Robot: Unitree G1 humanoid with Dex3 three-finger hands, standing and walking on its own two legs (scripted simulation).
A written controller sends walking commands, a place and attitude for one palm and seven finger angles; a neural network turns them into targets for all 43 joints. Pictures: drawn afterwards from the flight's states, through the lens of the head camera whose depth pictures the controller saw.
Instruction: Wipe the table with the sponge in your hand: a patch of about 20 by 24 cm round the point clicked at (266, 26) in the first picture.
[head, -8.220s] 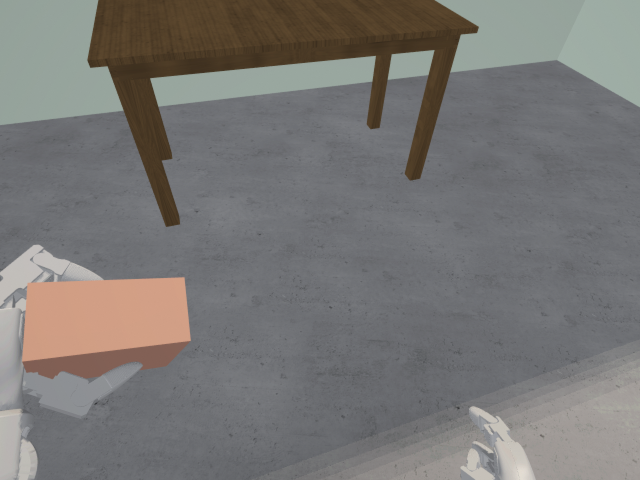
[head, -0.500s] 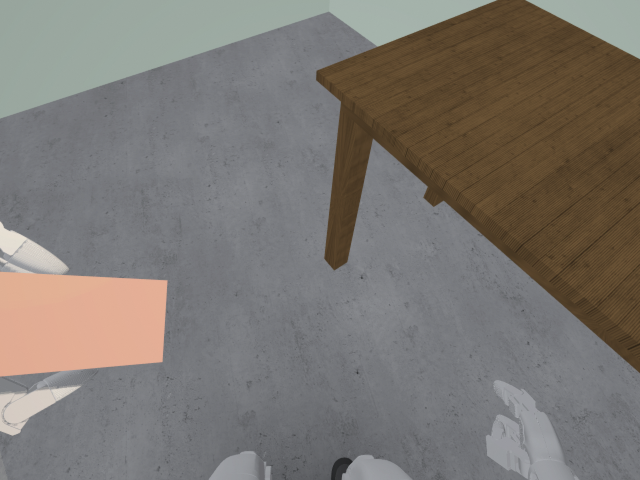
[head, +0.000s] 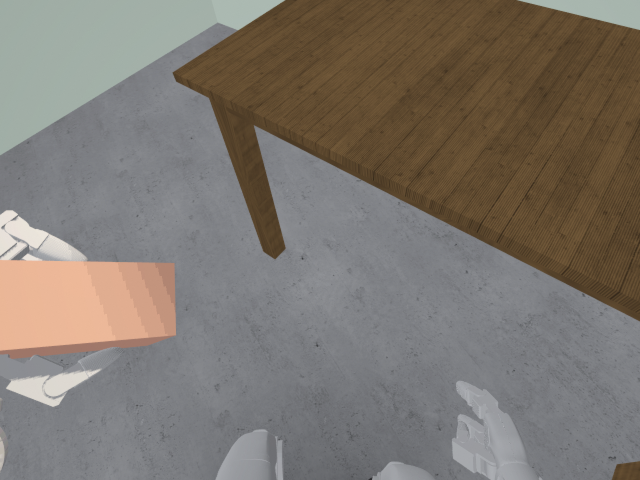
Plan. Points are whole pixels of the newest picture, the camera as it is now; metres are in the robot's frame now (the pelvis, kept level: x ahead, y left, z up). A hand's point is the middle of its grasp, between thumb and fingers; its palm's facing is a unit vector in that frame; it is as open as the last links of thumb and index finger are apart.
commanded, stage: turn to face it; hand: left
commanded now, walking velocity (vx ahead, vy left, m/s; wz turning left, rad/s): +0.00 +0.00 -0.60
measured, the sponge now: (112, 310) +0.24 +0.20 +0.16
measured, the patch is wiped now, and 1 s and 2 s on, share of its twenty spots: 0.00 0.00 0.00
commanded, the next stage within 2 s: take the last steps up to it in 1.58 s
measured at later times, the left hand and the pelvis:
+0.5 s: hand (136, 349) +0.20 +0.14 +0.19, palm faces +0.17 -0.89 -0.42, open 10.6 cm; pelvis -0.07 -0.03 +0.01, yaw -15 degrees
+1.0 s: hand (365, 402) +0.17 -0.02 +0.18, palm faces -0.24 -0.79 -0.56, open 10.6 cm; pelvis -0.15 -0.08 +0.01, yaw -34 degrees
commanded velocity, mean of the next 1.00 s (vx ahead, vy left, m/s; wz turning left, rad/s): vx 0.00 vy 0.00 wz -0.60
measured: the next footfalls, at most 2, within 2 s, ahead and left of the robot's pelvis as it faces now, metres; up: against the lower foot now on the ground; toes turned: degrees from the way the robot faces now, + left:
left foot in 0.50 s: -0.04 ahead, +0.11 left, +0.00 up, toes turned -13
right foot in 0.76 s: -0.09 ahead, -0.19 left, +0.00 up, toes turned -29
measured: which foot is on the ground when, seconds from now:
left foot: up 0.00-0.48, down 0.50-0.78, up 0.80-1.00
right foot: down 0.00-0.50, up 0.52-0.74, down 0.76-1.00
